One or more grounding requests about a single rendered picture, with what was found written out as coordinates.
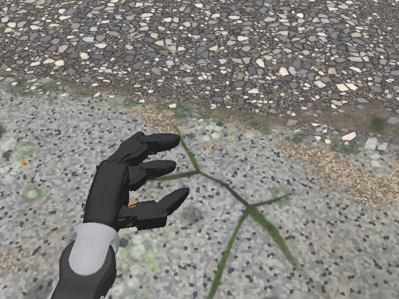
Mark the robot left hand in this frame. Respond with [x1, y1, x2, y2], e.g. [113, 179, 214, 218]
[82, 131, 190, 233]

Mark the left robot forearm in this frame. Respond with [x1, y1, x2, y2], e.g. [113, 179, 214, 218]
[47, 222, 120, 299]

